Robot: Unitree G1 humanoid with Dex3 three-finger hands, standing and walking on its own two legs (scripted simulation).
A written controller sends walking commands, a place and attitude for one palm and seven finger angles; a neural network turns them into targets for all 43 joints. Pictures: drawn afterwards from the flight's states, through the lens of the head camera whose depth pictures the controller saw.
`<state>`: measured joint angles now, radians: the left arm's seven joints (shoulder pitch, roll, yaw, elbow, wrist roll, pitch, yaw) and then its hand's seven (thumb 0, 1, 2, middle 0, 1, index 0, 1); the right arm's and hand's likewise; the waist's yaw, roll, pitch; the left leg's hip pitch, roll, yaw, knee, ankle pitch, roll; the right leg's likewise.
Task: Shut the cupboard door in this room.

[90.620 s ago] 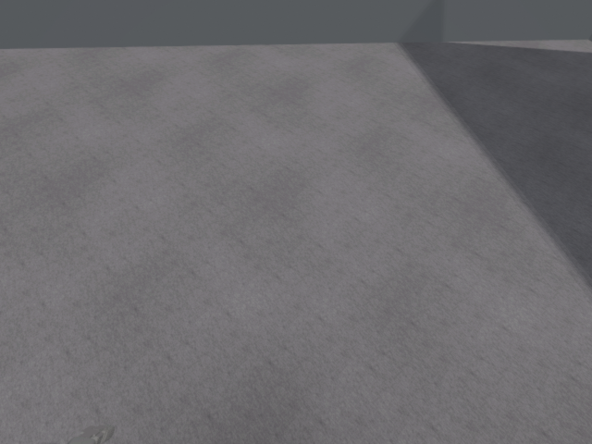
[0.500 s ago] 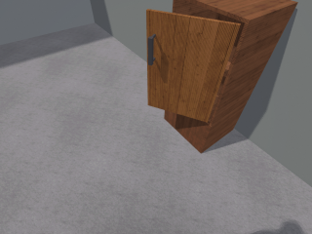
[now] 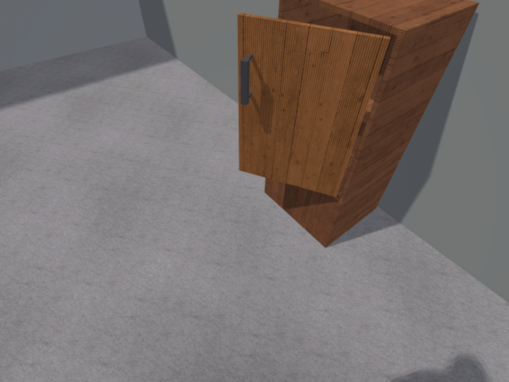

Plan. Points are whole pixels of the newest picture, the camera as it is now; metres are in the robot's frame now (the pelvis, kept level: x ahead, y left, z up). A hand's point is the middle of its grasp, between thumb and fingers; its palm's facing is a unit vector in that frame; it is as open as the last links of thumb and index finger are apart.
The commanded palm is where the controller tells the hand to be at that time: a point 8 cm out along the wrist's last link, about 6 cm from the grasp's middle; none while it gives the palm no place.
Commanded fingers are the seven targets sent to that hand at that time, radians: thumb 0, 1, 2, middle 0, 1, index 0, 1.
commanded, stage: look to check the result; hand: left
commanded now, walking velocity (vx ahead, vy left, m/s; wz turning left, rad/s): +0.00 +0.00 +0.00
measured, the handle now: (247, 79) +0.94 +0.06 +0.01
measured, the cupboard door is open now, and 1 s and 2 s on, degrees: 31 31 31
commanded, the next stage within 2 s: walk to a spot facing it in 0.50 s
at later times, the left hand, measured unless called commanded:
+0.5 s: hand out of the picture +0.00 +0.17 -0.18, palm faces +0.01 -0.98 -0.21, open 7.4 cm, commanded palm none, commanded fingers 0.00 0.90 0.90 -0.20 -0.30 -0.20 -0.30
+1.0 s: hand out of the picture +0.02 +0.18 -0.19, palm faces +0.20 -0.95 -0.23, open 7.4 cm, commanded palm none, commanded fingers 0.00 0.90 0.90 -0.20 -0.30 -0.20 -0.30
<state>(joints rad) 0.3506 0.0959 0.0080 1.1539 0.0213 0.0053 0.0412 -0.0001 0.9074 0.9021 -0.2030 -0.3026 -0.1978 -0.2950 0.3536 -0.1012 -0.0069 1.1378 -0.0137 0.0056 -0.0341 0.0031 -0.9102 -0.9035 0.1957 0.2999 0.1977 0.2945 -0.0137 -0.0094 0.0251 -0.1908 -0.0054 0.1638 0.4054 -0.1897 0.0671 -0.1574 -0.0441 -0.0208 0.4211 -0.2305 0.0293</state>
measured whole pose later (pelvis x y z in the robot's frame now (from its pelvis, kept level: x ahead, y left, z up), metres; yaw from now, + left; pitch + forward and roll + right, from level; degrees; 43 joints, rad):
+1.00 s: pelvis +0.01 -0.01 -0.02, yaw +11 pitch -1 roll -1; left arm 0.21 0.18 0.07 0.99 0.03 0.03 0.04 0.00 0.90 0.90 -0.21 -0.30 -0.20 -0.30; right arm 0.23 -0.17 -0.05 1.01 -0.02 0.06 0.00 0.01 -0.91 -0.90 0.20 0.30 0.20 0.29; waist -0.03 0.00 0.11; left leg -0.38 0.00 0.07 0.79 -0.43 0.00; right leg -0.20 -0.09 -0.20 0.60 -0.37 0.01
